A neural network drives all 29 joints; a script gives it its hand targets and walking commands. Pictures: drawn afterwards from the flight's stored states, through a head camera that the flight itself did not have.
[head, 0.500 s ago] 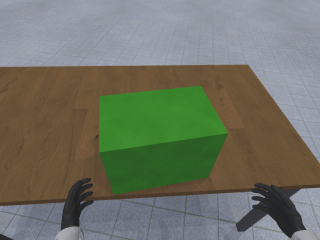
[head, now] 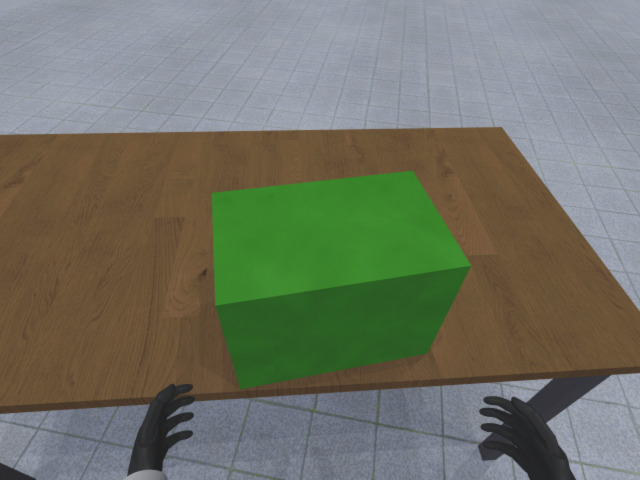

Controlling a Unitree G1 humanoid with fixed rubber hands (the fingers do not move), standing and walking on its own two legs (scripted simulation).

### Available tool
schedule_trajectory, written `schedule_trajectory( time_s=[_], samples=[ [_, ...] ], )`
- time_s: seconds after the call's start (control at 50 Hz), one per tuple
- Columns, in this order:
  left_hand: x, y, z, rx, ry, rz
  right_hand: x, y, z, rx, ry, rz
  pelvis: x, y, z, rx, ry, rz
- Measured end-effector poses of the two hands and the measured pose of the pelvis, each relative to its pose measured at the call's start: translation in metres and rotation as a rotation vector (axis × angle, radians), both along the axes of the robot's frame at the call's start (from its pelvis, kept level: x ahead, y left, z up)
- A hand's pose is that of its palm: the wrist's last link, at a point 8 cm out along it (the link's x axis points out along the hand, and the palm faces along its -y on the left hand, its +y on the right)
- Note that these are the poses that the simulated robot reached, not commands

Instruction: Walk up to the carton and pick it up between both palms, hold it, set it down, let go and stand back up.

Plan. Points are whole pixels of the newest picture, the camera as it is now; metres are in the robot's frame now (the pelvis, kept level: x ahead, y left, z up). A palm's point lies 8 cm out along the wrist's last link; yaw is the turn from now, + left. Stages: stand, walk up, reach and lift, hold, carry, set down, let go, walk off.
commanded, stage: set down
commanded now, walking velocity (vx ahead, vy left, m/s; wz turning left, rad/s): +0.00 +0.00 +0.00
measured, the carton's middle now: (327, 279) +0.40 +0.01 +0.02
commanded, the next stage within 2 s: let go in 1.02 s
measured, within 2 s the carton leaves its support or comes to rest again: neither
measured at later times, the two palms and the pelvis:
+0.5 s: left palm (140, 469) +0.16 +0.22 -0.06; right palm out of the picture +0.17 -0.23 -0.07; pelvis +0.01 +0.01 +0.00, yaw +0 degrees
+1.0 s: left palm (137, 465) +0.17 +0.24 -0.08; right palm out of the picture +0.17 -0.21 -0.09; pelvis +0.02 +0.02 +0.00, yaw +0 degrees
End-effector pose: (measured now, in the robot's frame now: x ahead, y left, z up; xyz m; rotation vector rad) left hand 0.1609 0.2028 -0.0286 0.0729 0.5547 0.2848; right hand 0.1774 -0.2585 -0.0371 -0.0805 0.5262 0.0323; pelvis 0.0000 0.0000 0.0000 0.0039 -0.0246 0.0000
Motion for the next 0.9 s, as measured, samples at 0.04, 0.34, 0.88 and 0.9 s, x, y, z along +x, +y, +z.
schedule_trajectory(
  time_s=[0.04,0.34,0.88,0.9],
  samples=[
    [-0.001,0.000,-0.003,-0.003,0.013,-0.005,-0.002,0.003,-0.002,-0.004,0.013,-0.005,0.000,0.002,0.000,-0.001,0.000,-0.002],
    [-0.003,0.011,-0.022,0.002,0.116,-0.055,-0.007,0.021,-0.023,-0.037,0.093,-0.029,0.009,0.011,0.000,-0.009,-0.011,0.002],
    [0.000,0.031,-0.047,0.004,0.289,-0.135,-0.012,0.049,-0.050,-0.099,0.192,-0.062,0.019,0.019,-0.001,-0.017,-0.055,0.006],
    [0.000,0.031,-0.048,0.003,0.295,-0.139,-0.012,0.049,-0.051,-0.104,0.194,-0.063,0.019,0.019,-0.001,-0.017,-0.056,0.006]
  ],
)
